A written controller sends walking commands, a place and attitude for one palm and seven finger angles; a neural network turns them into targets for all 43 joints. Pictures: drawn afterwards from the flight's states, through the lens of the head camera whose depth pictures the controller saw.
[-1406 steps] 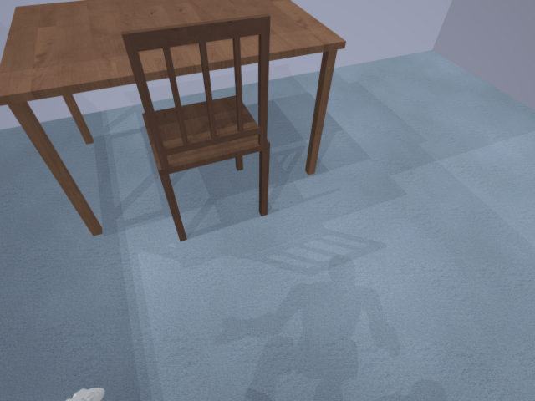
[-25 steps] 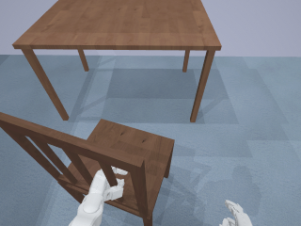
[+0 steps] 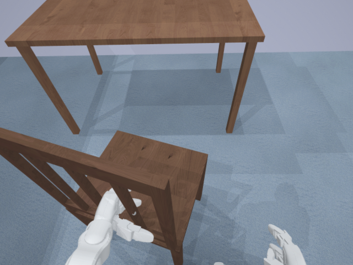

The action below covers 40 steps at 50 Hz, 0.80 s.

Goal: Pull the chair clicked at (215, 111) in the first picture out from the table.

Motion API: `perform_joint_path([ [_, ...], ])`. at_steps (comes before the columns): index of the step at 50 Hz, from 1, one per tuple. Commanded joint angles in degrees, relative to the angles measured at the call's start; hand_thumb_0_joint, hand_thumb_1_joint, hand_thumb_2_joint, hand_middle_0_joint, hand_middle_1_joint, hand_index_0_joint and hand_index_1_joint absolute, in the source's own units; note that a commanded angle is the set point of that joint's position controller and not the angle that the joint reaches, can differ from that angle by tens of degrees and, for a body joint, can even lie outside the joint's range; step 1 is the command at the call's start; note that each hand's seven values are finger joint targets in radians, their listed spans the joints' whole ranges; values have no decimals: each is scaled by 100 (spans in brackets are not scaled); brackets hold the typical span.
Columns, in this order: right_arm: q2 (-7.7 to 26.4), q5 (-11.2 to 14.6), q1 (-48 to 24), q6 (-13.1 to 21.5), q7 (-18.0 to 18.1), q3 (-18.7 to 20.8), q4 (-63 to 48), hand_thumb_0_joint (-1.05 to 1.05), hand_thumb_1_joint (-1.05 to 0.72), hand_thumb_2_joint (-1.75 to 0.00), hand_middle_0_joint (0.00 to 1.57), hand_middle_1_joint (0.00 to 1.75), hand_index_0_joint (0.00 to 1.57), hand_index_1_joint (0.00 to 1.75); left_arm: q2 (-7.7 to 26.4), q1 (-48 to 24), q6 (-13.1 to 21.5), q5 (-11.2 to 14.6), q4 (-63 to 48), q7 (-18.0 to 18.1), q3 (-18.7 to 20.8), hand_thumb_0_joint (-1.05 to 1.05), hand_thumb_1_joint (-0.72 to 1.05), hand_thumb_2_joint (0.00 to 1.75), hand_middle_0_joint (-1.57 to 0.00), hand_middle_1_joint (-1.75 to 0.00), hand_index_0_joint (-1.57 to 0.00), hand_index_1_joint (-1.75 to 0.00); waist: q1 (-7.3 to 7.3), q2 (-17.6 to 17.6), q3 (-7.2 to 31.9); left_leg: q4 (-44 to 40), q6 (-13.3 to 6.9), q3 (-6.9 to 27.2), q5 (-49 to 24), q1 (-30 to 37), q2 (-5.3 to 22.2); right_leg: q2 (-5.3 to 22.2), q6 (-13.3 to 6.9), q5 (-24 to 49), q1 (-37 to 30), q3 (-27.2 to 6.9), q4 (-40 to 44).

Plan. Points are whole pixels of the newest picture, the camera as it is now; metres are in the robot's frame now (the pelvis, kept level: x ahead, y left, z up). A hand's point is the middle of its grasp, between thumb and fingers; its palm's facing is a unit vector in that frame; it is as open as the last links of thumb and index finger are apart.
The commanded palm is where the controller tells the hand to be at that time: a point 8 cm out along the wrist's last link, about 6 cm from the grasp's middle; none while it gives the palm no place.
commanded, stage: open the thumb and straighten the fingers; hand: left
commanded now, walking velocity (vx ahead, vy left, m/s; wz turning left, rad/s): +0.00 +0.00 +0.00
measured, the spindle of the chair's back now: (96, 197) +0.29 +0.21 -0.04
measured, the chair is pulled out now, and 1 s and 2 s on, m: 0.59 0.59 0.59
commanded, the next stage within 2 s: draw the fingers out of the gap in 0.26 s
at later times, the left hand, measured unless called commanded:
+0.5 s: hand (127, 226) +0.23 +0.12 -0.04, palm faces -0.09 -0.99 -0.14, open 17.4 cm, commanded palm +0.21 +0.17 -0.02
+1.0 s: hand (120, 263) +0.15 +0.12 -0.04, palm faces -0.07 -0.99 -0.12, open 17.5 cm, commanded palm +0.12 +0.17 -0.02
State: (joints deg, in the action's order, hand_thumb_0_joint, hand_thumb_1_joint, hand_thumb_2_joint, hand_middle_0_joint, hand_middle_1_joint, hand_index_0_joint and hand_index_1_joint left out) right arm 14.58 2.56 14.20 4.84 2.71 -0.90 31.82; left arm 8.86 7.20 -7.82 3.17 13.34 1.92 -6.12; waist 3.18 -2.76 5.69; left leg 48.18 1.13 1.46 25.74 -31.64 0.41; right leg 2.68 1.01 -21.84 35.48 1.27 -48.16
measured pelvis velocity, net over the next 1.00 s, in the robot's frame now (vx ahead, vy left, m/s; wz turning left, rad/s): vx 0.01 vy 0.01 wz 0.03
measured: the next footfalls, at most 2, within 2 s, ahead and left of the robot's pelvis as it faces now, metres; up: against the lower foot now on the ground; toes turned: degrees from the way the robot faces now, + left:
none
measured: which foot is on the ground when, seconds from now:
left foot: down 0.00-1.00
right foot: down 0.00-1.00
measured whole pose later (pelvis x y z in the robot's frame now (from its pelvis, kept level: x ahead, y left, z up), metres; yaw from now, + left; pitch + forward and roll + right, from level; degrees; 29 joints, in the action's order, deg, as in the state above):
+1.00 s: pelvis +0.01 +0.01 -0.02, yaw +1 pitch +12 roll -1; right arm 11.9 2.2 14.9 6.2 4.9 -1.3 24.3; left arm 10.4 37.4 -10.8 0.4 -14.8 1.0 -8.8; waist 2.2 -2.6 9.7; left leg 58.8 0.9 3.7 31.2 -39.4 0.2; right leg 3.0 1.3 -26.6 41.4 3.2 -56.4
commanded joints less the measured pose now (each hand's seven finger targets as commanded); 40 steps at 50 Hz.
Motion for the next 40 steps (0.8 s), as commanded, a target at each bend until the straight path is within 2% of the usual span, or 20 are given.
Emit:
perform_joint_path([
  [1,694,-42,-295,380,108,240,-957,0,-90,-90,20,30,20,30,348,-632,147,7,-1353,49,265,0,-55,20,-13,-36,-13,-36,-4,528,1158,-590,-218,-69,-1533,222,-37,-56,-106,1300,-892,284,567],
  [2,727,-50,-248,342,119,242,-924,0,-90,-90,20,30,20,30,569,-444,87,-20,-1029,51,531,0,-55,20,-10,-29,-10,-29,-15,768,993,-537,-207,-82,-1441,15,-44,-68,-97,1257,-822,282,532],
  [3,704,-55,-274,322,107,221,-972,0,-90,-90,20,30,20,30,419,-492,76,-40,-1205,13,368,0,-55,20,-7,-22,-7,-22,-17,623,1025,-519,-215,-101,-1391,-3,-72,-58,-95,1221,-802,266,528],
  [6,675,-58,-268,335,124,222,-1086,0,-90,-90,20,30,20,30,598,-495,81,-79,-1637,12,462,0,-55,20,0,0,0,0,-56,343,1266,-457,-218,-99,-1513,88,-76,-38,-123,1290,-890,248,451],
  [8,641,-59,-245,358,133,207,-1122,0,-90,-90,20,30,20,30,473,-401,85,-65,-1857,-1,317,0,-55,20,0,0,0,0,-18,199,1328,-389,-220,-108,-1652,153,-78,-36,-124,1436,-894,245,426],
  [12,673,-64,-181,398,165,200,-1109,0,-90,-90,20,30,20,30,443,-363,18,-26,-1959,-42,215,0,-55,20,0,0,0,0,113,457,1218,-286,-242,-64,-1624,63,-81,-51,-83,1486,-790,269,421],
  [13,677,-62,-167,412,170,212,-1126,0,-90,-90,20,30,20,30,476,-258,19,-32,-2034,-58,252,0,-55,20,0,0,0,0,73,327,1272,-274,-233,-66,-1656,94,-82,-46,-94,1478,-779,272,404],
  [14,684,-67,-174,426,179,202,-1125,0,-90,-90,20,30,20,30,409,-251,-16,-38,-2011,-71,150,0,-55,20,0,0,0,0,114,344,1208,-261,-243,-46,-1693,99,-81,-58,-99,1504,-722,293,404],
  [16,682,-73,-152,438,183,206,-1130,0,-90,-90,20,30,20,30,471,-141,-36,-15,-2081,-79,223,0,-55,20,0,0,0,0,84,311,1264,-236,-236,-45,-1668,87,-91,-44,-90,1501,-760,289,390],
  [17,690,-68,-145,437,191,205,-1132,0,-90,-90,20,30,20,30,566,-84,-41,-14,-2085,-65,318,0,-55,20,0,0,0,0,69,393,1252,-243,-232,-30,-1667,55,-89,-48,-94,1495,-774,294,380],
  [18,685,-80,-134,408,197,218,-1136,0,-90,-90,20,30,20,30,681,423,-74,-34,-1742,-80,551,0,-55,20,0,0,0,0,-33,504,1139,-220,-217,-64,-1633,-123,-101,-54,-103,1486,-780,307,335],
  [21,641,-64,-207,404,154,219,-1311,0,-90,-90,20,30,20,30,531,762,-28,-77,-2254,-111,300,0,-55,20,0,0,0,0,-78,169,1237,-223,-202,-42,-1772,-30,-90,-35,-142,1505,-749,327,253],
  [22,628,-67,-193,424,147,218,-1359,0,-90,-90,20,30,20,30,466,811,-8,-79,-2487,-106,169,0,-55,20,0,0,0,0,-34,153,1299,-189,-212,-47,-1784,-2,-96,-29,-132,1521,-752,320,252],
  [24,617,-73,-207,444,168,245,-1375,0,-90,-90,20,30,20,30,536,1141,-5,-63,-2593,-70,255,0,-55,20,0,0,0,0,-33,364,1272,-158,-224,-17,-1782,-82,-89,-51,-130,1531,-760,334,255],
  [28,583,-71,-178,477,201,247,-1434,0,-90,-90,20,30,20,30,530,1525,47,-123,-2989,-22,176,0,-55,20,0,0,0,0,7,367,1107,-87,-227,-7,-1616,-199,-109,-64,-120,1337,-592,340,213],
  [29,585,-71,-203,485,209,247,-1436,0,-90,-90,20,30,20,30,503,1564,57,-158,-3074,-14,101,0,-55,20,0,0,0,0,24,203,1059,-81,-227,21,-1651,-177,-100,-73,-138,1302,-488,361,183],
  [34,516,-81,-246,521,240,270,-1508,0,-90,-90,20,30,20,30,526,2198,82,-200,-3456,26,103,0,-55,20,0,0,0,0,-29,231,1096,7,-234,39,-1538,-287,-130,-78,-148,1151,-445,358,133],
  [37,490,-81,-257,517,260,251,-1572,0,-90,-90,20,30,20,30,418,2347,87,-251,-3611,10,-70,0,-55,20,0,0,0,0,18,186,1007,55,-238,51,-1327,-330,-132,-83,-136,887,-249,378,97],
  [39,509,-71,-301,509,290,248,-1570,0,-90,-90,20,30,20,30,534,2332,59,-259,-3591,-3,1,0,-55,20,0,0,0,0,42,266,816,70,-246,77,-1124,-450,-130,-102,-147,669,-142,366,130],
  [40,496,-82,-280,514,293,235,-1617,0,-90,-90,20,30,20,30,453,2440,62,-251,-3685,-24,-71,0,-55,20,0,0,0,0,21,238,909,82,-254,67,-1103,-430,-143,-95,-139,627,-162,368,114],
])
